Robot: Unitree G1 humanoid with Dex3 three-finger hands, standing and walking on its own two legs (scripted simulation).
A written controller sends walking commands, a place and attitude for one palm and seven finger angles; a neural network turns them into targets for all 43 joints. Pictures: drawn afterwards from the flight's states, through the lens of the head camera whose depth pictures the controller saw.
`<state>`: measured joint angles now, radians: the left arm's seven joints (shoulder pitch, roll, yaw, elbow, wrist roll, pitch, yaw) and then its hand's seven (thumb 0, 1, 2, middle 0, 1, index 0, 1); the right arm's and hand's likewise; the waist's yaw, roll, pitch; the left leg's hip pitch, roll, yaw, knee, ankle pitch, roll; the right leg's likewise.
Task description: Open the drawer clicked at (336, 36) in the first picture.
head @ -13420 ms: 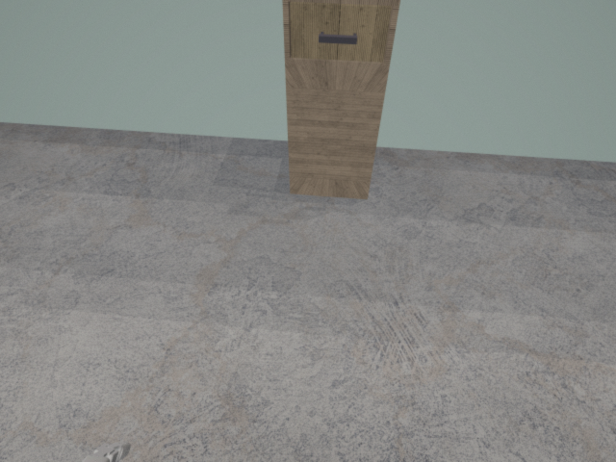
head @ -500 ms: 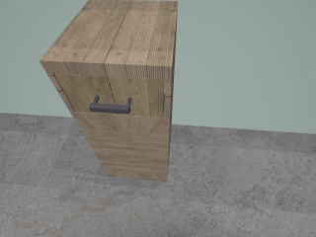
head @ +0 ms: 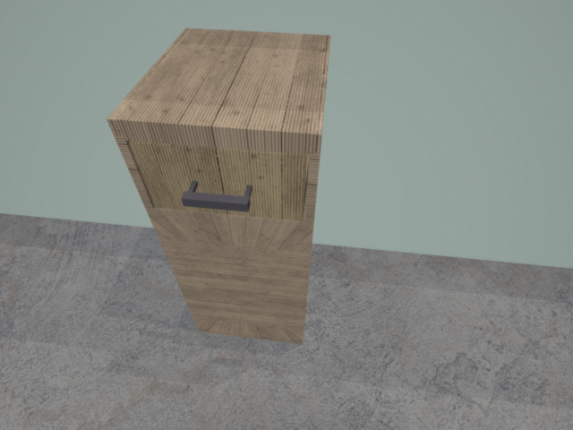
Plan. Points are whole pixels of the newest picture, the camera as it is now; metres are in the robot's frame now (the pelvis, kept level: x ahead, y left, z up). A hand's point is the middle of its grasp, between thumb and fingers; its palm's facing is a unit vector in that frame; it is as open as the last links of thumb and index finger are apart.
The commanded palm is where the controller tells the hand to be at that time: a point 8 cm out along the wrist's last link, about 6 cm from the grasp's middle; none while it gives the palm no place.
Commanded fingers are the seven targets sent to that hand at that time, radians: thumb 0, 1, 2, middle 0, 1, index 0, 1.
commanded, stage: come to a stop and stand still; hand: left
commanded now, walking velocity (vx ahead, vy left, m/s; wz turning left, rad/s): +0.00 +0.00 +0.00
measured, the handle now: (218, 194) +0.54 +0.18 -0.01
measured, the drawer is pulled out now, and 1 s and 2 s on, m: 0.00 0.00 0.00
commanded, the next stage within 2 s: look again from close up in 0.26 s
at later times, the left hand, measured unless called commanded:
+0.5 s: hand out of the picture -0.03 +0.15 -0.18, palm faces +0.05 -0.99 -0.15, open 7.4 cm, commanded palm none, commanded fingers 0.00 0.90 0.90 -0.20 -0.30 -0.20 -0.30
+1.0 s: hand out of the picture +0.03 +0.21 -0.15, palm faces -0.02 -0.95 -0.31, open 7.3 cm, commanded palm +0.10 +0.25 -0.06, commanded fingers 0.00 0.78 0.85 -0.21 -0.38 -0.21 -0.38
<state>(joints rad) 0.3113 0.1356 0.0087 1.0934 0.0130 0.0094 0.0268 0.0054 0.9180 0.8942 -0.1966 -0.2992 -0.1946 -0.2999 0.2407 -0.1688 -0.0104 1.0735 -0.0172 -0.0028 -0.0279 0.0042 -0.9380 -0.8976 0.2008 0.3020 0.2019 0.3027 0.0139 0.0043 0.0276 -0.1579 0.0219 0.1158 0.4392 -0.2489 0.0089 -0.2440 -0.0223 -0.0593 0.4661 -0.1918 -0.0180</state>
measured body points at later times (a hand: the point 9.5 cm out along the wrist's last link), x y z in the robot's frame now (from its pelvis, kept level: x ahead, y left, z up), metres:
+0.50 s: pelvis -0.01 +0.00 -0.01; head +0.00 +0.00 +0.44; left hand -0.03 +0.20 -0.17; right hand -0.04 -0.20 -0.17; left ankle -0.01 +0.11 -0.74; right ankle +0.04 -0.11 -0.74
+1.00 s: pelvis -0.01 +0.03 -0.01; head -0.01 +0.03 +0.44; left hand +0.03 +0.26 -0.13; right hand +0.02 -0.20 -0.15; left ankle -0.01 +0.11 -0.74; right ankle +0.04 -0.10 -0.74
